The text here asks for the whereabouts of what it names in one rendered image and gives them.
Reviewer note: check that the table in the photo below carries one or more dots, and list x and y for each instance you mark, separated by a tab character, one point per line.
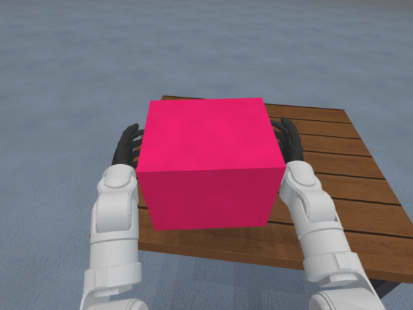
375	224

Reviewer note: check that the left robot hand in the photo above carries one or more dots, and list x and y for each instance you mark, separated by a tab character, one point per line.
124	153

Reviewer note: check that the robot left forearm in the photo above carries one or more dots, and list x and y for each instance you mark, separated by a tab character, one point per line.
114	265

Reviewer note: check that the robot right upper arm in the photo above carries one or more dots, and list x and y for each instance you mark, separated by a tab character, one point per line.
345	299

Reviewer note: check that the right robot hand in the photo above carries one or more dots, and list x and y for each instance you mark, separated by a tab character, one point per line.
290	145

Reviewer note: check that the robot right forearm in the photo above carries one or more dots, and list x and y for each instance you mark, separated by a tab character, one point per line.
328	258

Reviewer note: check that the carton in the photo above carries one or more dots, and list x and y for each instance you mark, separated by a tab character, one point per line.
209	163

